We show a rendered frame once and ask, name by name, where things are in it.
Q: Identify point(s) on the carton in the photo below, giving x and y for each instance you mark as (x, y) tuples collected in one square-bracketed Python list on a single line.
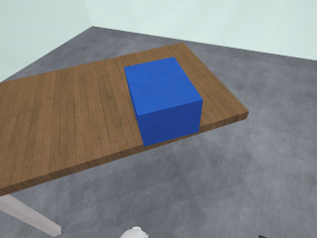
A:
[(166, 103)]

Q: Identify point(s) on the table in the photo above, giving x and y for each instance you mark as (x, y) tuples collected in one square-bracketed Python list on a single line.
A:
[(61, 122)]

